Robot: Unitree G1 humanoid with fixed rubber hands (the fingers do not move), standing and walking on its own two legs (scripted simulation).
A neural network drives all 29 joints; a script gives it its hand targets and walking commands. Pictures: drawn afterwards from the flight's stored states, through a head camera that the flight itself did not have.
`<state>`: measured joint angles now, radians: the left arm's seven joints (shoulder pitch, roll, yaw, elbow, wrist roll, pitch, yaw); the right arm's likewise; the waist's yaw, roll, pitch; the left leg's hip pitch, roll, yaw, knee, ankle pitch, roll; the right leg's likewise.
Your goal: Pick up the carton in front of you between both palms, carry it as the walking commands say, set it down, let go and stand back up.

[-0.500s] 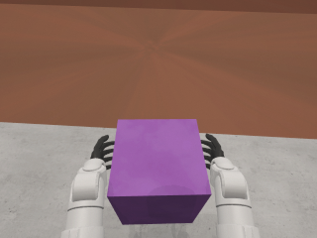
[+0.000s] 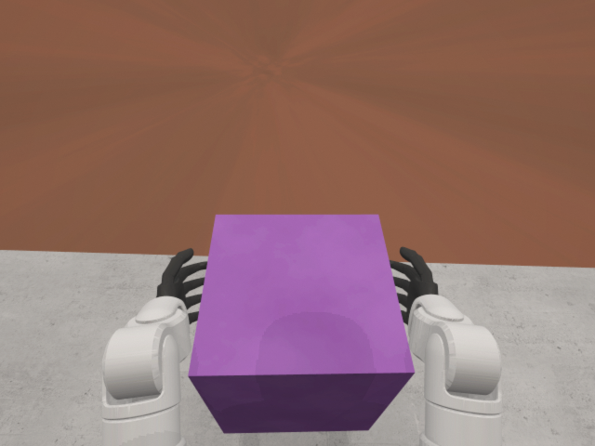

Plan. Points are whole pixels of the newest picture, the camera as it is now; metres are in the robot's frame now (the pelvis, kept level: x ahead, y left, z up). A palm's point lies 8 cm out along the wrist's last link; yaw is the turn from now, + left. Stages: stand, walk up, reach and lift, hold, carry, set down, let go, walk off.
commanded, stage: carry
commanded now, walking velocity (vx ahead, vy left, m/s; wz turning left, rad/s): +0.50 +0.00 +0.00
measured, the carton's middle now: (297, 329) +0.28 -0.01 +0.02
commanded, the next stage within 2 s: none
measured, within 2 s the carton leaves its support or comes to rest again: neither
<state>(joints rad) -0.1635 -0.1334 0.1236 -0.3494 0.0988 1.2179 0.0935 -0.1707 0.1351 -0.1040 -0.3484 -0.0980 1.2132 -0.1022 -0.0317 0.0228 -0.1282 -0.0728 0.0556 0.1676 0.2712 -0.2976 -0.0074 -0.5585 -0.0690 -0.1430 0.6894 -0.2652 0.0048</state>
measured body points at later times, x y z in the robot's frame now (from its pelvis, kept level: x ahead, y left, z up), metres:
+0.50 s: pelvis +0.32 -0.03 +0.00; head +0.33 -0.04 +0.45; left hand +0.59 +0.13 +0.08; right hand +0.61 -0.17 +0.08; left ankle +0.46 +0.10 -0.71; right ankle +0.18 -0.11 -0.74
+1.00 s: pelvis +0.66 -0.01 +0.00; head +0.67 +0.00 +0.45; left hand +0.94 +0.15 +0.09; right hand +0.94 -0.16 +0.10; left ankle +0.52 +0.07 -0.74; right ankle +0.81 -0.14 -0.71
